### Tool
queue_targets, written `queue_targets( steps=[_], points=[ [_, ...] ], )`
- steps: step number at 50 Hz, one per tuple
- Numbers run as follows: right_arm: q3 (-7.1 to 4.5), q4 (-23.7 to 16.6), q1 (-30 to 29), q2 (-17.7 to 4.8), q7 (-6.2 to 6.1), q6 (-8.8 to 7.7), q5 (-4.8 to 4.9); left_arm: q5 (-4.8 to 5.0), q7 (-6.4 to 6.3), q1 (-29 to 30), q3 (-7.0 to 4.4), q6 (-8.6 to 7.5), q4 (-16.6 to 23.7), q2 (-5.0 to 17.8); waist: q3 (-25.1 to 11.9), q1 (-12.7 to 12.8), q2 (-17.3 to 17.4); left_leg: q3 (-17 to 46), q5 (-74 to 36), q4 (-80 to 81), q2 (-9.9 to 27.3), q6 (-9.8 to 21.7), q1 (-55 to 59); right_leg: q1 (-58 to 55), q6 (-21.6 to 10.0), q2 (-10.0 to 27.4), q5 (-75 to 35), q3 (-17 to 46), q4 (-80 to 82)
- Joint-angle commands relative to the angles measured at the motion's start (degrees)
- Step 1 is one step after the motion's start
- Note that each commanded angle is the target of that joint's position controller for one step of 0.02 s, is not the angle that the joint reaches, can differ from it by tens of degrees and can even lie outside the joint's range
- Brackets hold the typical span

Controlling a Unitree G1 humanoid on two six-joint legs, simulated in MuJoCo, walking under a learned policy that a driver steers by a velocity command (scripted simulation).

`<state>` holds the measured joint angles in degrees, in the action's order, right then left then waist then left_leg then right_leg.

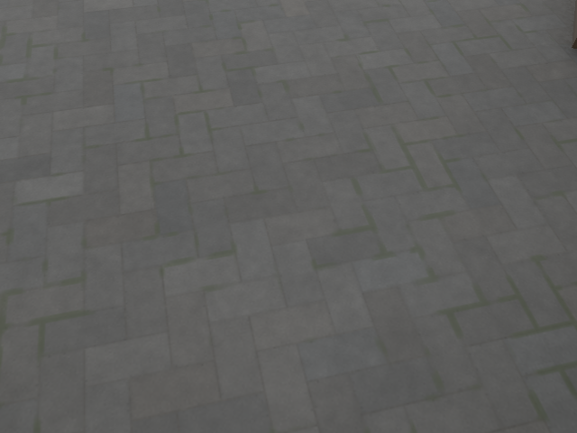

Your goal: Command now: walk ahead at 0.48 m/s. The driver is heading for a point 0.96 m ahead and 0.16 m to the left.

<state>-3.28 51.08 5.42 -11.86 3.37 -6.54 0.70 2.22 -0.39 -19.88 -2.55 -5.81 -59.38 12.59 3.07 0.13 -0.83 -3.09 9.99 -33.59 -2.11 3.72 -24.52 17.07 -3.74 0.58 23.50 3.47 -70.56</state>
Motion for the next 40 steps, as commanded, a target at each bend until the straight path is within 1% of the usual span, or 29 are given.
queue_targets(
  steps=[1,2,3,4,6,8,10,11,13,15,16,17,19,20,21,22,23,24,25,26,27,28,29,30,31,32,35,38,40],
  points=[
    [-0.58,-0.98,2.19,-4.26,0.3,-1.3,-1.1,-0.68,-1.12,-0.47,-1.5,-0.63,4.31,4.43,-5.93,-0.27,3.02,21.67,-4.89,21.25,15.41,9.09,15.71,15.67,-1.14,6.85,-9.61,2.61,-1.25],
    [-0.24,0.07,3.39,-3.33,0.39,-1.44,-1.38,-0.57,-1.3,-1.0,-1.77,0.06,4.63,3.97,-5.75,0.46,3.82,19.69,-5.66,22.77,14.21,9.14,14.01,13.87,-1.42,7.28,-10.27,2.41,0.91],
    [-0.2,0.74,4.31,-3.74,0.07,-1.42,-1.22,-0.73,-1.38,-1.42,-1.7,0.64,4.5,3.33,-5.2,0.81,4.07,17.34,-7.55,24.2,13.9,9.44,12.94,13.57,-0.94,7.52,-10.81,1.65,2.59],
    [-0.18,1.35,5.35,-4.46,-0.37,-1.38,-1.2,-0.68,-1.52,-0.65,-1.89,1.14,5.04,3.35,-4.16,1.08,4.11,15.9,-7.99,25.3,13.79,9.58,12.06,14.6,-0.48,7.9,-11.49,1.3,4.84],
    [-0.35,2.46,8.08,-6.18,-1.57,-1.2,-0.91,-1.01,-1.61,4.97,-2.15,1.59,7.58,4.44,-1.57,0.15,3.37,14.78,-6.91,27.34,13.95,9.69,13.06,20.09,0.96,8.44,-15.74,0.66,10.76],
    [-0.27,3.5,11.14,-6.8,-2.49,-0.9,-0.62,-1.47,-1.52,10.2,-2.4,1.52,9.75,4.95,0.13,-1.12,2.85,14.26,-6.35,28.23,14.14,9.14,15.76,25.04,2.17,8.35,-21.42,0.51,17.78],
    [-0.27,4.14,13.0,-7.57,-3.03,-0.61,-0.53,-1.62,-1.03,13.3,-2.21,1.3,11.06,4.29,0.47,-1.84,3.21,12.11,-7.24,28.2,13.4,7.97,17.15,25.46,2.74,7.52,-27.06,-0.04,24.1],
    [-0.51,4.11,13.18,-8.72,-3.2,-0.27,0.36,-1.79,-0.78,15.08,-2.2,1.09,11.81,3.81,0.86,-2.34,3.46,10.67,-7.43,28.59,12.64,7.82,16.64,23.7,2.73,6.9,-29.92,-0.72,28.25],
    [-0.33,5.06,15.62,-8.47,-3.42,0.19,0.49,-1.29,-0.16,19.01,-1.8,0.86,13.14,3.0,1.89,-3.59,3.68,9.29,-7.03,28.49,12.42,7.68,17.45,21.99,3.01,5.32,-33.01,-2.46,33.81],
    [-0.42,5.6,17.08,-8.89,-3.3,0.16,0.63,-1.02,0.36,21.79,-1.66,0.81,14.38,3.72,2.57,-4.76,4.29,8.38,-6.52,28.29,12.81,7.41,19.7,21.1,2.76,4.47,-32.37,-3.01,37.01],
    [-0.55,6.62,18.86,-9.39,-3.32,0.67,0.01,-1.15,0.84,23.32,-1.31,0.65,14.9,2.77,3.37,-4.83,5.66,8.29,-8.11,27.07,13.92,8.3,22.07,22.35,2.4,4.41,-31.32,-3.09,38.4],
    [-0.63,7.07,20.02,-9.1,-3.42,1.06,0.03,-1.1,1.36,24.82,-1.22,0.45,15.71,3.13,3.71,-5.29,4.88,8.32,-9.23,25.98,14.94,8.46,24.53,23.26,1.9,4.28,-29.65,-3.14,39.33],
    [-0.98,7.43,20.84,-9.63,-3.66,1.77,0.36,-0.86,2.31,26.12,-1.15,-0.03,16.92,3.63,3.6,-4.85,4.59,8.83,-12.57,23.48,16.99,8.12,28.91,23.73,0.47,3.8,-25.02,-3.3,41.36],
    [-1.28,7.09,19.45,-10.33,-4.02,1.92,0.25,-0.73,2.6,25.13,-1.33,-0.53,16.76,4.73,3.02,-3.47,5.59,8.8,-15.35,21.09,17.46,7.03,29.64,21.7,0.12,3.58,-22.73,-3.27,42.08],
    [-1.46,6.67,18.39,-10.66,-4.18,1.98,0.18,-0.86,2.8,22.37,-1.86,-0.78,15.81,6.15,0.72,-1.99,6.71,7.83,-22.73,18.22,17.05,6.36,29.73,16.26,-0.46,2.3,-21.09,-4.46,42.24],
    [-1.51,6.3,17.55,-11.0,-4.17,2.14,0.26,-1.08,2.64,17.37,-2.74,-0.99,14.42,7.7,-2.65,0.89,7.13,7.35,-32.75,12.13,15.65,5.52,28.04,7.38,-1.32,0.06,-19.97,-6.1,42.49],
    [-0.89,5.5,16.13,-9.86,-4.11,1.99,-0.19,-0.96,2.28,6.59,-4.19,-0.96,11.36,10.64,-9.15,6.06,5.57,5.99,-35.44,0.29,12.75,3.57,22.57,-7.76,-3.38,-0.01,-21.14,-5.24,41.86],
    [0.24,3.63,16.46,-7.58,-3.95,1.73,-1.19,-1.86,1.58,-4.53,-5.29,-0.8,9.42,15.53,-19.19,9.11,-2.01,3.32,-17.4,-19.36,8.05,1.41,9.31,-26.73,-7.19,12.17,-20.07,8.22,40.75],
    [2.61,4.02,25.29,1.24,-3.54,0.26,0.53,-2.65,1.86,-6.47,-5.44,-0.57,8.54,18.19,-27.86,4.07,-18.36,6.63,22.06,-37.24,-1.78,-1.47,-9.92,-42.56,-15.79,24.83,-10.72,35.54,49.8],
    [0.94,4.67,21.57,-6.81,-3.58,-0.73,2.26,-2.27,1.85,-4.84,-3.87,-0.68,8.85,11.64,-24.63,6.13,-11.47,12.97,22.3,-43.66,1.23,-0.68,-15.47,-38.81,-13.63,23.31,-3.48,37.01,54.02],
    [0.12,2.58,15.34,-9.88,-3.5,-1.03,2.99,-1.77,1.6,0.26,-2.75,-0.74,9.41,8.3,-15.25,5.24,-7.45,11.62,16.87,-44.61,3.76,0.37,-19.02,-30.37,-10.4,21.35,-4.55,27.35,55.1],
    [-0.18,2.03,12.53,-9.62,-3.84,-0.66,2.73,-2.0,1.51,5.18,-2.02,-0.98,10.35,6.92,-10.51,3.2,-1.75,10.43,10.98,-42.39,6.83,0.26,-16.96,-21.39,-8.68,19.54,-9.76,19.92,56.76],
    [-0.61,1.94,11.74,-8.78,-4.14,0.07,1.71,-2.09,1.55,7.84,-1.57,-1.28,10.3,5.32,-7.28,1.56,-1.2,10.45,6.84,-38.8,8.62,-0.03,-14.82,-15.29,-7.37,17.05,-13.38,14.02,58.78],
    [-1.0,2.15,13.42,-8.03,-3.9,1.15,1.23,-2.74,1.76,8.47,-1.27,-1.53,9.64,4.55,-6.14,-0.28,-3.41,10.54,4.69,-36.81,10.03,0.04,-11.93,-11.88,-6.75,15.13,-16.07,8.98,60.27],
    [-1.08,2.47,14.83,-6.48,-3.93,1.89,1.33,-3.13,1.81,8.35,-1.37,-1.76,9.03,4.36,-5.67,-0.69,-4.2,10.36,3.5,-35.45,10.28,-0.05,-9.98,-9.71,-6.2,13.81,-18.97,5.39,61.02],
    [-1.07,2.46,15.28,-5.32,-3.89,2.53,1.48,-3.19,1.67,7.53,-1.5,-1.92,8.27,4.66,-5.02,-1.11,-3.94,9.92,2.84,-35.11,10.26,-0.2,-9.99,-8.46,-6.38,13.34,-22.09,2.54,61.59],
    [-1.37,0.15,11.23,-4.81,-3.92,3.66,1.21,-3.4,0.69,6.11,-2.05,-1.9,7.14,6.85,-2.33,-1.12,-2.4,10.69,-2.6,-31.64,10.33,-1.26,-15.6,-7.67,-6.89,13.96,-25.92,-2.37,63.32],
    [-1.61,-1.98,6.82,-5.15,-3.47,3.52,0.82,-3.44,-0.15,5.3,-2.09,-1.58,6.85,7.57,-0.84,-0.37,-1.88,10.86,-10.09,-23.16,9.42,-1.97,-18.98,-9.52,-6.13,13.52,-27.27,-6.29,63.97],
    [-1.37,-3.34,3.51,-4.78,-2.78,3.29,0.6,-3.23,-0.59,4.84,-2.1,-1.35,6.9,8.21,-0.05,0.55,-1.59,8.52,-14.54,-16.35,8.93,-1.88,-18.16,-10.55,-5.1,12.87,-27.97,-9.39,64.26]
  ],
)
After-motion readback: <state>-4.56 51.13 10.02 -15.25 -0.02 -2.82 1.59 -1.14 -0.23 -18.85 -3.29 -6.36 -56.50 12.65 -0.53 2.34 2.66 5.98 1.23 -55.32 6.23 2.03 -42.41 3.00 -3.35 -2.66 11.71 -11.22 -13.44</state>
